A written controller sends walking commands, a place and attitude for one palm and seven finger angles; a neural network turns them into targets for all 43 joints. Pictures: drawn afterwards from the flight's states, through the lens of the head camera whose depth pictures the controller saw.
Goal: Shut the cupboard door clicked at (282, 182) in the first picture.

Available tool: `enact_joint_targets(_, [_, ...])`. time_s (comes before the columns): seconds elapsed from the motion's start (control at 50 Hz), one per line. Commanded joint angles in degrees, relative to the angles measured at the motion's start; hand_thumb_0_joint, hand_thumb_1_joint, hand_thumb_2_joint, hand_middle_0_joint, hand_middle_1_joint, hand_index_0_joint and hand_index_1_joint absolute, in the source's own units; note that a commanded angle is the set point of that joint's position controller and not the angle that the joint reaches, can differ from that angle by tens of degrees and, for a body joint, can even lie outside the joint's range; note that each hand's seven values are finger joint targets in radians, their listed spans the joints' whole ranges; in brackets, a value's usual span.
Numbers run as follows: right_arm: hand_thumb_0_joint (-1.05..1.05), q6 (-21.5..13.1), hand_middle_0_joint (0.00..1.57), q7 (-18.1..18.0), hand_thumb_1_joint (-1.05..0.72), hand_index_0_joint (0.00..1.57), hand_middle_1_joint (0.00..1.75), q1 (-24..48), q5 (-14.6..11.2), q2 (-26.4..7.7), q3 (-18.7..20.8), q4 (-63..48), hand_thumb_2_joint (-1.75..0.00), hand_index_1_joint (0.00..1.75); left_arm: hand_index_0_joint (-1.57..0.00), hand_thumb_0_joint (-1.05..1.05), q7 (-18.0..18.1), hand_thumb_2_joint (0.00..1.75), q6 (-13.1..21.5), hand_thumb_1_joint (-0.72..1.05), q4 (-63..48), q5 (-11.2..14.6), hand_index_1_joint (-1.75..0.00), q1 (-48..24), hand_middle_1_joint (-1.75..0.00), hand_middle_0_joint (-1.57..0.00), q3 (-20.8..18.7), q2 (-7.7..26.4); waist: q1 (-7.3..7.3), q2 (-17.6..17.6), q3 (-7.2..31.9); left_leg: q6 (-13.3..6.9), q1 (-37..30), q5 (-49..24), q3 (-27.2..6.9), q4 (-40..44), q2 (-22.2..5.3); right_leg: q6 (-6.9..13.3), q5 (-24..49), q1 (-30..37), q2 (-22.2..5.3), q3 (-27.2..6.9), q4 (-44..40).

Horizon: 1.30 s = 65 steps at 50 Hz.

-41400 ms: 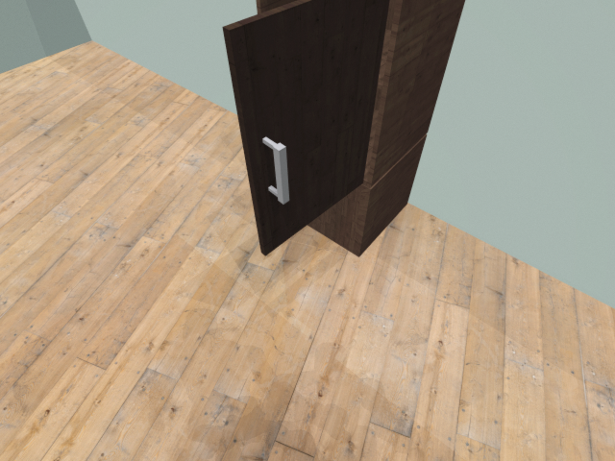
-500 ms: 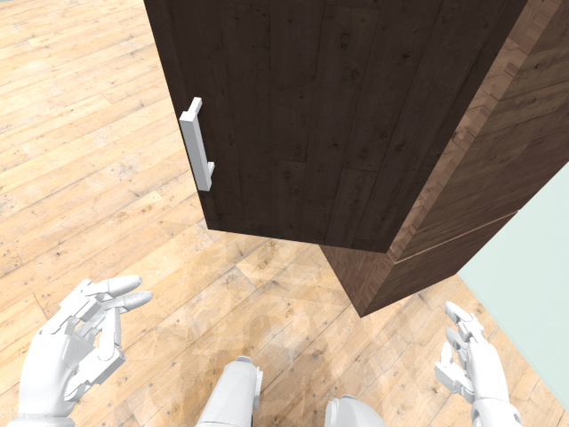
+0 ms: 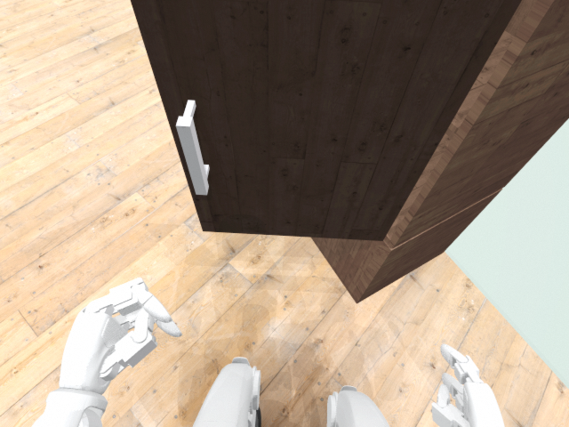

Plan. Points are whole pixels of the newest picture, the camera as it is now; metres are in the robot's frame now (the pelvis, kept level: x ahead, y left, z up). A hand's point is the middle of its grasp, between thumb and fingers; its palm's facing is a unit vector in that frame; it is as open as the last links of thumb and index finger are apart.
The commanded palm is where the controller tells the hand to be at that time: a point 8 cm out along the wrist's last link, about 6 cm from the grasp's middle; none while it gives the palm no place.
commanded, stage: raise the hand and make a fist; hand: left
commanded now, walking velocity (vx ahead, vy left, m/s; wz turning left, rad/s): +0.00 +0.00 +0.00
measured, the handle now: (196, 151) +0.49 +0.19 +0.06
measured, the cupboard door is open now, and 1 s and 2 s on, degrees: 58 58 58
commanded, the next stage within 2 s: bring the fist close to the handle in 0.86 s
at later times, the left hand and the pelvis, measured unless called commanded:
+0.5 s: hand (131, 318) +0.23 +0.20 +0.08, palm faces +0.06 -1.00 -0.05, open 3.2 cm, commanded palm +0.20 +0.24 +0.07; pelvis +0.01 +0.00 +0.01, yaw +1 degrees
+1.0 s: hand (171, 322) +0.23 +0.16 +0.06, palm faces +0.00 -1.00 -0.02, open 3.1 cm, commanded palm +0.22 +0.22 +0.07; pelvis +0.01 -0.02 +0.01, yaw +0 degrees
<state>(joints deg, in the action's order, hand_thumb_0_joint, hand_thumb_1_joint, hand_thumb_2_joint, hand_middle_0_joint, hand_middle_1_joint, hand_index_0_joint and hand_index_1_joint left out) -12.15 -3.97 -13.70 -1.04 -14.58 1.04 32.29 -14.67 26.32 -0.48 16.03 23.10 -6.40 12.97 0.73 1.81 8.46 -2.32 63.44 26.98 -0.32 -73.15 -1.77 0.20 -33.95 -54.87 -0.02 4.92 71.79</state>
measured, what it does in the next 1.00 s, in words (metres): stands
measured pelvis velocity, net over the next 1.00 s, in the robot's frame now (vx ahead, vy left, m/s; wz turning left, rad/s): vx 0.01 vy -0.02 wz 0.00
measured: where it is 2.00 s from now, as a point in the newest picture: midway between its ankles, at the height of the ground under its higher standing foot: outside the picture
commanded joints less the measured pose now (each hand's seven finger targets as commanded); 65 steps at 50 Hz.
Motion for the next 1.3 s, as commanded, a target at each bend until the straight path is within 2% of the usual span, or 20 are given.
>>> enact_joint_targets(0.0, [0.00, -3.19, 0.20, -0.04, -0.90, 0.20, 0.30, 3.48, -0.26, -6.39, 2.58, -11.41, -0.90, 0.30, -1.17, 0.00, 3.18, 0.90, 2.88, 0.90, -22.15, 1.22, -1.36, -0.30, -1.36, -1.17, -7.33, 8.52, 2.23, 7.81, 20.14, 2.13, -26.65, -3.48, -7.62, 17.93, -0.07, 2.20, 8.39, 2.50, 2.06, -0.10, -10.00])
enact_joint_targets(0.08, [0.00, -1.21, 0.20, 0.57, -0.90, 0.20, 0.30, 3.16, 0.18, -5.70, 2.30, -11.26, -0.90, 0.30, -1.24, 0.00, 6.62, 0.90, 1.02, 0.90, -18.28, -0.22, -1.44, 2.41, -1.44, -1.24, -5.92, 5.85, 0.89, 5.35, 13.78, 2.27, -24.53, -2.98, -8.17, 18.89, -0.43, 2.09, 8.56, 2.34, 2.77, 0.80, -11.00])
enact_joint_targets(0.14, [0.00, -0.06, 0.20, 0.90, -0.90, 0.20, 0.30, 2.96, -0.01, -6.16, 1.84, -11.80, -0.90, 0.30, -1.30, 0.00, 5.75, 0.90, -1.32, 0.90, -11.73, -1.85, -1.50, 1.68, -1.50, -1.30, -0.97, 2.18, -1.60, 1.53, 7.03, 2.03, -20.30, 2.41, -7.92, 19.16, -0.31, 1.57, 6.32, 0.76, 2.64, 1.11, -12.49])
enact_joint_targets(0.18, [0.00, 0.22, 0.20, 0.68, -0.90, 0.20, 0.30, 2.42, -0.21, -6.79, 1.53, -12.16, -0.90, 0.30, -1.30, 0.00, 3.89, 0.90, -2.59, 0.90, -8.64, -2.18, -1.50, -0.40, -1.50, -1.30, -0.06, 2.51, -2.14, -0.12, 4.84, 1.70, -18.08, 4.92, -7.96, 19.16, -0.03, 1.67, 4.98, 0.82, 2.68, 0.63, -13.50])
enact_joint_targets(0.22, [0.00, 0.01, 0.20, 0.49, -0.90, 0.20, 0.30, 2.30, -0.35, -7.28, 1.31, -12.90, -0.90, 0.30, -1.30, 0.00, 2.42, 0.90, -2.45, 0.90, -10.16, -2.33, -1.50, -3.22, -1.50, -1.30, -0.30, 4.30, -2.12, 0.95, 6.25, 1.70, -18.79, 5.85, -7.69, 18.98, -0.01, 1.67, 4.06, 0.88, 2.50, 0.20, -13.74])
enact_joint_targets(0.28, [0.00, -0.49, 0.20, 0.26, -0.90, 0.20, 0.30, 2.05, 0.04, -7.17, 1.05, -13.25, -0.90, 0.30, -1.30, 0.00, 2.55, 0.90, -0.57, 0.90, -16.15, -1.62, -1.50, -7.16, -1.50, -1.30, -4.30, 8.76, -0.63, 5.14, 10.85, 1.89, -21.86, 3.40, -7.90, 18.86, 0.20, 2.24, 5.65, 2.43, 2.66, -0.32, -12.94])
enact_joint_targets(0.32, [0.00, -0.89, 0.20, 0.47, -0.90, 0.20, 0.30, 2.30, 0.25, -6.52, 0.90, -13.37, -0.90, 0.30, -1.30, 0.00, 3.22, 0.90, 1.31, 0.90, -19.58, -0.77, -1.50, -6.89, -1.50, -1.30, -5.38, 8.78, 0.09, 7.14, 14.35, 2.18, -25.35, -0.18, -7.92, 18.52, 0.09, 2.44, 7.45, 2.72, 2.60, -0.22, -12.43])
enact_joint_targets(0.36, [0.00, -1.05, 0.20, 0.73, -0.90, 0.20, 0.30, 2.44, 0.45, -6.03, 0.80, -13.00, -0.90, 0.30, -1.30, 0.00, 4.15, 0.90, 2.47, 0.90, -19.85, -0.03, -1.50, -4.83, -1.50, -1.30, -6.28, 8.39, 0.64, 7.59, 14.76, 2.26, -25.77, -2.38, -7.45, 18.17, 0.11, 2.48, 8.53, 3.32, 2.67, -0.15, -12.37])
enact_joint_targets(0.38, [0.00, -0.89, 0.20, 0.76, -0.90, 0.20, 0.30, 2.23, 0.54, -6.04, 0.85, -12.54, -0.90, 0.30, -1.30, 0.00, 4.54, 0.90, 2.26, 0.90, -18.39, -0.06, -1.50, -3.81, -1.50, -1.30, -7.27, 9.01, 0.84, 6.35, 14.69, 2.12, -24.48, -3.25, -7.40, 17.83, 0.17, 2.54, 9.20, 4.26, 2.91, -0.17, -12.31])
enact_joint_targets(0.46, [0.00, -0.16, 0.20, 1.17, -0.90, 0.20, 0.30, 2.33, -0.04, -6.38, 0.97, -12.22, -0.90, 0.30, -1.30, 0.00, 3.36, 0.90, -0.61, 0.90, -11.40, -0.66, -1.50, -1.25, -1.50, -1.30, -2.89, 4.75, -0.79, 3.41, 9.47, 1.75, -20.49, 0.02, -6.35, 17.90, 0.23, 1.95, 7.23, 3.74, 2.74, -0.22, -14.02])
enact_joint_targets(0.56, [0.00, -0.27, 0.20, 0.54, -0.90, 0.20, 0.30, 1.91, -0.65, -6.76, 1.40, -12.91, -0.90, 0.30, -1.30, 0.00, 1.25, 0.90, -3.08, 0.90, -10.76, 0.26, -1.50, -2.73, -1.50, -1.30, -3.50, 6.19, -0.77, -0.84, 10.32, 1.03, -18.10, -2.09, -4.40, 16.11, 0.89, 1.54, 6.53, 6.62, 2.29, -1.97, -16.08])
enact_joint_targets(0.68, [0.00, -1.10, 0.20, 0.26, -0.90, 0.20, 0.30, 2.01, 0.11, -5.83, 1.44, -11.43, -0.90, 0.30, -1.30, 0.00, 3.51, 0.90, 3.26, 0.90, -15.77, 1.33, -1.50, -5.28, -1.50, -1.30, -7.52, 9.14, 0.72, 1.55, 14.15, 1.03, -17.83, -8.58, -3.09, 12.39, 1.01, 2.05, 11.20, 8.25, 2.14, -3.57, -13.70])
enact_joint_targets(0.72, [0.00, -1.09, 0.20, 0.63, -0.90, 0.20, 0.30, 2.19, 0.16, -5.55, 1.48, -11.07, -0.90, 0.30, -1.30, 0.00, 3.68, 0.90, 4.13, 0.90, -14.08, 1.11, -1.50, -4.41, -1.50, -1.30, -6.06, 7.26, 0.16, 1.63, 13.87, 1.00, -17.67, -9.25, -2.61, 11.71, 1.02, 1.72, 12.63, 7.51, 1.87, -3.85, -13.31])
enact_joint_targets(0.8, [0.00, -0.07, 0.20, 0.90, -0.90, 0.20, 0.30, 1.94, -0.53, -6.03, 1.80, -11.30, -0.90, 0.30, -1.30, 0.00, 1.64, 0.90, 1.04, 0.90, -8.74, 0.51, -1.50, -1.41, -1.50, -1.30, -3.10, 5.19, -0.53, -0.60, 11.46, 0.78, -15.27, -7.58, -1.96, 11.44, 1.04, 1.11, 11.10, 7.81, 1.49, -5.44, -15.21])
enact_joint_targets(0.88, [0.00, 0.70, 0.20, 0.39, -0.90, 0.20, 0.30, 1.94, -0.88, -6.11, 1.86, -12.04, -0.90, 0.30, -1.30, 0.00, 0.32, 0.90, -1.46, 0.90, -10.72, 1.10, -1.50, -2.76, -1.50, -1.30, -4.71, 7.56, -0.14, -1.87, 12.58, 0.50, -14.68, -8.57, -1.80, 10.78, 1.14, 0.54, 12.99, 10.67, 1.02, -7.43, -16.31])
enact_joint_targets(0.92, [0.00, 0.81, 0.20, 0.18, -0.90, 0.20, 0.30, 2.14, -0.79, -5.65, 1.72, -12.26, -0.90, 0.30, -1.30, 0.00, 0.89, 0.90, -0.61, 0.90, -12.52, 1.50, -1.50, -4.53, -1.50, -1.30, -5.62, 7.69, -0.28, -2.71, 13.48, 0.62, -14.50, -8.77, -1.53, 10.03, 1.16, 0.12, 14.14, 11.16, 0.52, -7.92, -16.17])
enact_joint_targets(0.98, [0.00, 0.60, 0.20, -0.03, -0.90, 0.20, 0.30, 1.99, -0.41, -5.56, 1.38, -11.57, -0.90, 0.30, -1.30, 0.00, 2.48, 0.90, 1.94, 0.90, -14.28, 1.52, -1.50, -9.63, -1.50, -1.30, -6.34, 8.51, -0.57, -0.09, 11.79, 0.64, -14.61, -8.56, -1.90, 9.81, 1.01, 0.85, 13.02, 9.03, 1.19, -6.98, -15.18])
enact_joint_targets(1.06, [0.00, 0.20, 0.20, 0.14, -0.90, 0.20, 0.30, 1.75, -0.26, -5.96, 1.24, -9.94, -0.90, 0.30, -1.30, 0.00, 3.29, 0.90, 3.28, 0.90, -9.23, 0.07, -1.50, -15.33, -1.50, -1.30, -3.51, 6.06, -2.20, 0.07, 10.85, 0.59, -15.02, -6.09, -2.46, 9.70, 0.59, 1.28, 8.84, 4.20, 1.73, -5.51, -14.35])
enact_joint_targets(1.16, [0.00, 0.60, 0.20, 0.23, -0.90, 0.20, 0.30, 1.42, -0.92, -6.80, 1.17, -10.42, -0.90, 0.30, -1.30, 0.00, 1.41, 0.90, -0.94, 0.90, -5.26, -0.29, -1.50, -17.69, -1.50, -1.30, -1.34, 5.91, -1.37, 0.99, 13.92, 0.46, -16.24, -5.88, -2.20, 11.43, 0.74, 1.23, 8.59, 6.83, 1.46, -6.04, -15.79])
enact_joint_targets(1.28, [0.00, 1.58, 0.20, 0.28, -0.90, 0.20, 0.30, 1.24, -0.62, -6.75, 1.05, -9.90, -0.90, 0.30, -1.30, 0.00, 5.42, 0.90, -2.83, 0.90, -5.30, -0.58, -1.50, -23.74, -1.50, -1.30, -6.36, 9.32, -0.10, -0.02, 17.59, 0.59, -19.98, -9.28, -2.79, 13.74, 0.56, 1.39, 13.34, 9.43, 1.95, -4.01, -14.79])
